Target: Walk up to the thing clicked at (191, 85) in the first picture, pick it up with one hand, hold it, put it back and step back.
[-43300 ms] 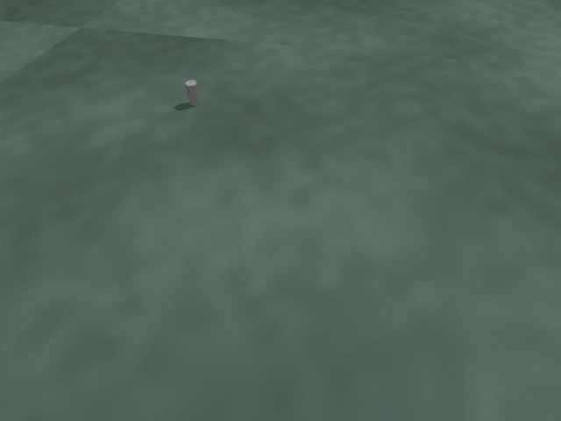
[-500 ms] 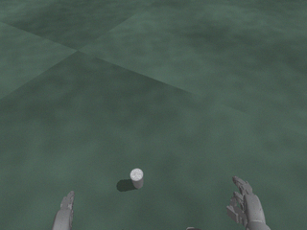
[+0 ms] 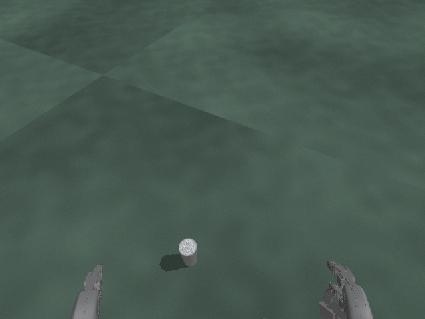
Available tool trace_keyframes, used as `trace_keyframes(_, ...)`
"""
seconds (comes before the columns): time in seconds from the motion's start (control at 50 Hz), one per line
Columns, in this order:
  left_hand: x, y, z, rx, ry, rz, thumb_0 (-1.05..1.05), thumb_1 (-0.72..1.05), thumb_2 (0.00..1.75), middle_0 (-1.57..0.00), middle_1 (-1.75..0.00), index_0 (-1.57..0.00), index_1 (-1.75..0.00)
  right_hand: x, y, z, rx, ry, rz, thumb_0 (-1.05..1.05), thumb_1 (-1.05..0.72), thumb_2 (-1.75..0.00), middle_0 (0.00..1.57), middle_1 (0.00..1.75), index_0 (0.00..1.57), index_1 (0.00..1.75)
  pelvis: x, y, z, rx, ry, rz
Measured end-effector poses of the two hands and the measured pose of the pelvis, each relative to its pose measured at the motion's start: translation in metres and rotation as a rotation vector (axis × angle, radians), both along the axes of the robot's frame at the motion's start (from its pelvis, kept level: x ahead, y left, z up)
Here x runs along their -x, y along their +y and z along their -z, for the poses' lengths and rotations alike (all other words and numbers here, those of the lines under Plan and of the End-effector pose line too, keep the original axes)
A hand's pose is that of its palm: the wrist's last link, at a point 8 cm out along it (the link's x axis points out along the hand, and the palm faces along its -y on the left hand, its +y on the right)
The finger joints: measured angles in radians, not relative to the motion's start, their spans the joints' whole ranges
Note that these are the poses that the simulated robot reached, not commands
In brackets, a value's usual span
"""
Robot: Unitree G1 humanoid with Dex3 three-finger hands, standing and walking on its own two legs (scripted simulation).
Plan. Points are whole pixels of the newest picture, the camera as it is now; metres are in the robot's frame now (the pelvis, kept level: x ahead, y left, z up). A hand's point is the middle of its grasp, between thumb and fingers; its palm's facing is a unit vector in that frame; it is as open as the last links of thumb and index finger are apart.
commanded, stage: home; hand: left
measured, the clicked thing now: (189, 253) +0.51 +0.11 -0.65
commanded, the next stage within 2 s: stand in 0.78 s
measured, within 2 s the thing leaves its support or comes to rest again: neither
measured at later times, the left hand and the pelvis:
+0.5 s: hand (123, 317) +0.16 +0.18 -0.05, palm faces +0.12 -0.95 -0.28, open 16.7 cm; pelvis +0.00 +0.00 +0.00, yaw +0 degrees
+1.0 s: hand (120, 318) +0.16 +0.18 -0.05, palm faces +0.12 -0.96 -0.27, open 16.2 cm; pelvis -0.01 +0.00 +0.00, yaw +0 degrees
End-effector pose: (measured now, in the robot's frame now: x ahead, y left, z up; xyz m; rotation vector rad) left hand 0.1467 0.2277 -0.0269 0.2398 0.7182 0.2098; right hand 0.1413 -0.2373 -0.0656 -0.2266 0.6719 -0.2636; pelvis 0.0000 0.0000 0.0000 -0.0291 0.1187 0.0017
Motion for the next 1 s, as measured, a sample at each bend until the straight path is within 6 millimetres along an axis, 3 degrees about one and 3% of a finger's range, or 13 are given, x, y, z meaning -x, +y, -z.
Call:
trace_keyframes(0.36,0.0064,-0.0030,0.0003,0.010,-0.009,-0.013,-0.01,-0.38,0.16,-0.07,-0.08,-0.07,-0.08,-0.0075,-0.0012,-0.0052,0.009,-0.036,-0.025,0.02,-0.90,-0.90,0.20,0.31,0.20,0.30,0.0045,-0.0036,0.0005,-0.002,-0.004,-0.005)
trace_keyframes(0.9,0.0088,-0.0008,0.0000,0.016,-0.017,-0.005,-0.01,-0.42,0.13,-0.07,-0.08,-0.07,-0.07,0.0000,0.0010,-0.0038,0.014,-0.034,-0.019,0.02,-0.90,-0.90,0.20,0.31,0.20,0.30,0.0078,-0.0006,0.0014,0.001,-0.006,-0.003)
trace_keyframes(1.0,0.0096,0.0012,-0.0005,0.013,-0.018,-0.004,-0.01,-0.35,0.20,-0.11,-0.14,-0.11,-0.13,-0.0002,0.0034,-0.0040,0.012,-0.036,-0.021,0.02,-0.90,-0.90,0.20,0.31,0.20,0.30,0.0079,0.0009,0.0014,0.001,-0.006,-0.001)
